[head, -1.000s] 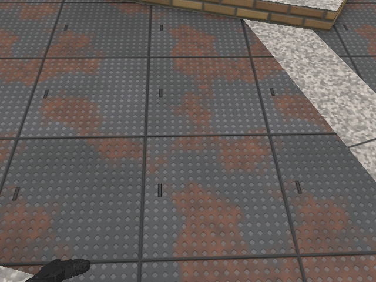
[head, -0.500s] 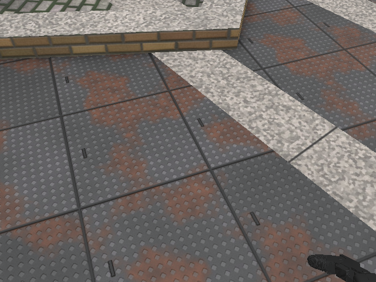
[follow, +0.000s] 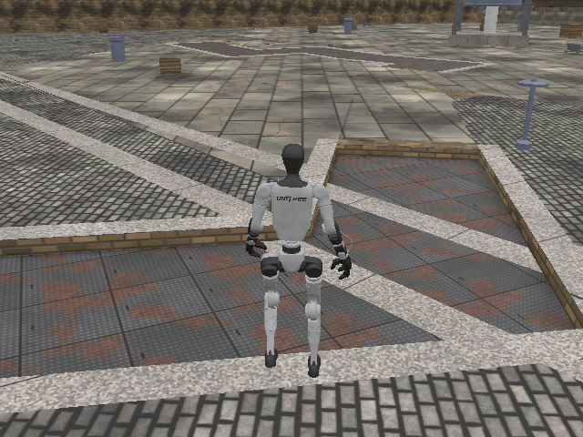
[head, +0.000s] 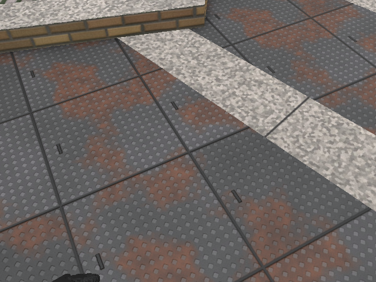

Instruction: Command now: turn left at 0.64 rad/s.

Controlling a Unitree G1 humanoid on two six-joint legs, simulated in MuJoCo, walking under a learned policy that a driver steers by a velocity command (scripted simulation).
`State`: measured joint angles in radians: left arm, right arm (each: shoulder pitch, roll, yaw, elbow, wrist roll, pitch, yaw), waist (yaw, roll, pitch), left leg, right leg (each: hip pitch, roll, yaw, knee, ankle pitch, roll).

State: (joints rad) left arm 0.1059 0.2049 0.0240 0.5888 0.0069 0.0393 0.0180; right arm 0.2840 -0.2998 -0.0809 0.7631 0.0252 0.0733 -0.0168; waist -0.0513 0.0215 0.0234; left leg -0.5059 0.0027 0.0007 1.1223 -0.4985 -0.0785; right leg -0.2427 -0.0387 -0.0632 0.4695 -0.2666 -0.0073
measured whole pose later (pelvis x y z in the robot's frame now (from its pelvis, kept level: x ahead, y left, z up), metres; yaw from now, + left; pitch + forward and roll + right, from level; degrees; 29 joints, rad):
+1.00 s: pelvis -0.04 +0.02 +0.00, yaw -5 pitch +1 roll +1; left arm 0.16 0.30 0.08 0.57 -0.04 0.13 -0.02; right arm 0.10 -0.32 -0.09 0.70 0.01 0.04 0.02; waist -0.02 0.01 0.07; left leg -0.19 0.11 0.33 0.49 -0.30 0.01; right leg -0.39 -0.09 -0.09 0.77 -0.36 0.03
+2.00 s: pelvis +0.06 +0.12 -0.07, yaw +19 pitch +0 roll -1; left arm 0.22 0.33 0.09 0.80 -0.05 -0.09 -0.02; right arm 0.29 -0.32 -0.08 0.68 0.04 -0.05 0.06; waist -0.01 -0.02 0.02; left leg -0.44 0.05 0.13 1.07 -0.63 0.06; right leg -0.46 -0.12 0.08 1.53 -0.53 -0.07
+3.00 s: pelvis +0.78 +0.27 -0.17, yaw -26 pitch +1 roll +3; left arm 0.07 0.28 0.05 0.54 -0.02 -0.02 -0.04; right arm 0.51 -0.27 -0.07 0.86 0.00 -0.10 -0.02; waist -0.10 -0.03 0.00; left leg 0.07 0.05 0.13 0.32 -0.39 -0.08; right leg -0.85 -0.08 0.05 1.03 -0.08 -0.05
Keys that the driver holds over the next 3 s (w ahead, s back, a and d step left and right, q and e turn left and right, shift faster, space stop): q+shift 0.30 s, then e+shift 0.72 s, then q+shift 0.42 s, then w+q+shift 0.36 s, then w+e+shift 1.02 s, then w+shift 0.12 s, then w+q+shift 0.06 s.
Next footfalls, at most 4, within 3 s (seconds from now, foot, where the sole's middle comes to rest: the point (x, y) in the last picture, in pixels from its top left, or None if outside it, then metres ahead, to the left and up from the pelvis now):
0.18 left None -0.02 0.13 -0.78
1.04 right None -0.02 -0.12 -0.78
1.92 left None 0.05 0.21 -0.78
2.36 right None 0.45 0.21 -0.94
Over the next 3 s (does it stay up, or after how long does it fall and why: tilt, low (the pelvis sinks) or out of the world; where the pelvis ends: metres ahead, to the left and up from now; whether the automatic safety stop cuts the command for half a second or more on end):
stays up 0.78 0.27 -0.17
